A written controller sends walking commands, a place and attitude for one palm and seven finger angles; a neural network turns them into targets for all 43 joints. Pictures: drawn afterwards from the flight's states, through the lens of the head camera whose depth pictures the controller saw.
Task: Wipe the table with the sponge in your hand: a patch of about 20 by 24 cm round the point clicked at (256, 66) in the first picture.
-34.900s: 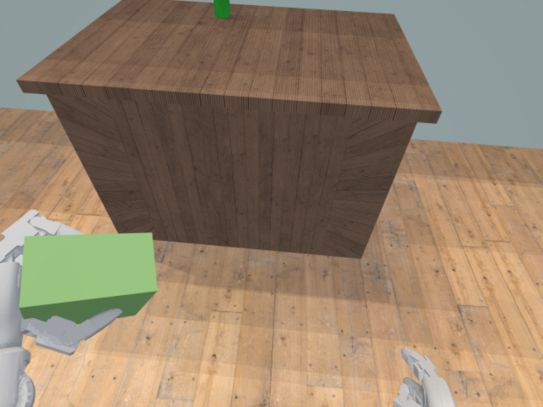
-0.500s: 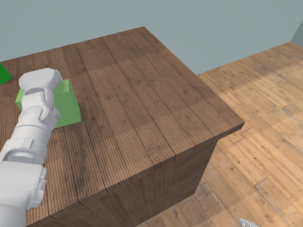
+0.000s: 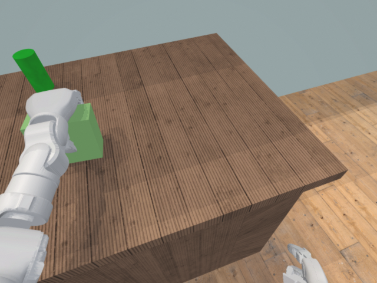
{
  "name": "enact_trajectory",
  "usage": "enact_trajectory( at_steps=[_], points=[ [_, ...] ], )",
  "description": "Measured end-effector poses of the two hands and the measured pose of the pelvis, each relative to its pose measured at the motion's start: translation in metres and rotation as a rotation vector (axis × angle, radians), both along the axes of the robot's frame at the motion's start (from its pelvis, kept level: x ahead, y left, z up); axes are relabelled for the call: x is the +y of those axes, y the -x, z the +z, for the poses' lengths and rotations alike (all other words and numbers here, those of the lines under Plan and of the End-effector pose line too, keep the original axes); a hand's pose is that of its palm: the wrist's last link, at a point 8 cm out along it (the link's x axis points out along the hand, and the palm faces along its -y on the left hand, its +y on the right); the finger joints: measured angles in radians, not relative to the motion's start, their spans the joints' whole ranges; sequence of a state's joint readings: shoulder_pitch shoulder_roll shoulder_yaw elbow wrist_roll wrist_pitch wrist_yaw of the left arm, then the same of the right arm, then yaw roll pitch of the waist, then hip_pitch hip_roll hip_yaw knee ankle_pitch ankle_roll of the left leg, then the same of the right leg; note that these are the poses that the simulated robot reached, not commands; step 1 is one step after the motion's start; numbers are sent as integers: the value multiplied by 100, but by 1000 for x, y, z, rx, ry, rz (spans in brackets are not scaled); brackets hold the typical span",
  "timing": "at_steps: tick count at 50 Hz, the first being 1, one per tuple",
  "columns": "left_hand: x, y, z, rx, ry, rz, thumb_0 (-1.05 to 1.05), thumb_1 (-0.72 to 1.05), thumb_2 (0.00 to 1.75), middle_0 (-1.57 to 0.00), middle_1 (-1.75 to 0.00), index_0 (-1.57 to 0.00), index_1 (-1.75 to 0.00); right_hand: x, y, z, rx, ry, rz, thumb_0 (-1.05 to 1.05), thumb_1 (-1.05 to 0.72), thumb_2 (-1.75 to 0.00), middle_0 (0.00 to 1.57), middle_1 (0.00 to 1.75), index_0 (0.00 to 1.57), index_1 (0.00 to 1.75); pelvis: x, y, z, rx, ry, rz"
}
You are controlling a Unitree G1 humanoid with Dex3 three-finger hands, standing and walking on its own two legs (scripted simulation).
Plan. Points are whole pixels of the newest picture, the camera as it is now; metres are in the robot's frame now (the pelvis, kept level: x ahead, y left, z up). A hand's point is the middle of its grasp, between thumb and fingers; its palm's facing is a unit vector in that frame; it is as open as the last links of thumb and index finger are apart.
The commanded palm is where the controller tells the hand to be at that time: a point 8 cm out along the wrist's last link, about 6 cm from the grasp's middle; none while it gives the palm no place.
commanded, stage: wipe back along the first lane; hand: left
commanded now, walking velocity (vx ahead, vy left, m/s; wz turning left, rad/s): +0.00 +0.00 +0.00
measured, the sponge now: (70, 141) +0.38 +0.32 +0.09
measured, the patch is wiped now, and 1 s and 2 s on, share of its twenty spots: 1.00 1.00 1.00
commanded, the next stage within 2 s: lift the sponge slowly off the table in 1.70 s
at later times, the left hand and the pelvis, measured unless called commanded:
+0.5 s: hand (67, 139) +0.35 +0.30 +0.13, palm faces -0.01 -0.03 -1.00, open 10.3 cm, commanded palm +0.31 +0.28 +0.17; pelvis -0.01 -0.01 +0.00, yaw +0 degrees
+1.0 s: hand (65, 162) +0.29 +0.27 +0.12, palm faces +0.02 -0.03 -1.00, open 10.4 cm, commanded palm +0.26 +0.26 +0.15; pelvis -0.02 -0.04 +0.00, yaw -1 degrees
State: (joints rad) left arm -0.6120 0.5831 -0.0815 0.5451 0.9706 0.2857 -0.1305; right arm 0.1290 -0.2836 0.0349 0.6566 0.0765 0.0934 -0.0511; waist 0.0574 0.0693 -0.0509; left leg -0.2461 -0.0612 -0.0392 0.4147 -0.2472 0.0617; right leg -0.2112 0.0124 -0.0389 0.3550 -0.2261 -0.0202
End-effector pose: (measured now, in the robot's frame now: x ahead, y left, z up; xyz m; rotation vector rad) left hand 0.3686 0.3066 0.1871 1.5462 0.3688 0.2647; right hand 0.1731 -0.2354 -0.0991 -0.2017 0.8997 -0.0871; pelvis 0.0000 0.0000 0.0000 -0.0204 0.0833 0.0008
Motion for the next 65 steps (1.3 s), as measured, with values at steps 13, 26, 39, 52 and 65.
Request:
enact_trajectory(
  at_steps=[13, 26, 39, 52, 65],
  points=[
    [-5, 11, -2, -27, 11, -16, -1, -52, 105, -68, -133, -72, -133, 9, 7, -5, 15, -26, 22, 1, -90, -89, 20, 30, 20, 30, 2, 2, 1, -2, -1, -4],
    [-19, 42, -6, -59, 21, 8, -1, -52, 104, -68, -134, -71, -134, -10, 13, -2, 0, -20, 12, 1, -91, -89, 20, 30, 20, 30, -10, 9, 1, -37, -7, -10],
    [-31, 74, -7, -73, 22, 20, -1, -51, 104, -67, -134, -70, -134, -22, -3, 9, -85, -36, 24, 1, -91, -89, 20, 30, 20, 30, -26, 14, 0, -67, -12, -16],
    [-40, 97, -9, -92, 19, 33, -1, -51, 104, -66, -135, -69, -135, -29, -5, 9, -112, -45, 26, 1, -91, -89, 20, 30, 20, 30, -37, 19, -3, -77, -17, -22],
    [-45, 116, -10, -113, 26, 20, -1, -50, 104, -65, -135, -69, -136, -34, 2, 7, -122, -41, 6, 1, -91, -89, 20, 30, 20, 30, -36, 22, -5, -87, -17, -32]
  ],
)
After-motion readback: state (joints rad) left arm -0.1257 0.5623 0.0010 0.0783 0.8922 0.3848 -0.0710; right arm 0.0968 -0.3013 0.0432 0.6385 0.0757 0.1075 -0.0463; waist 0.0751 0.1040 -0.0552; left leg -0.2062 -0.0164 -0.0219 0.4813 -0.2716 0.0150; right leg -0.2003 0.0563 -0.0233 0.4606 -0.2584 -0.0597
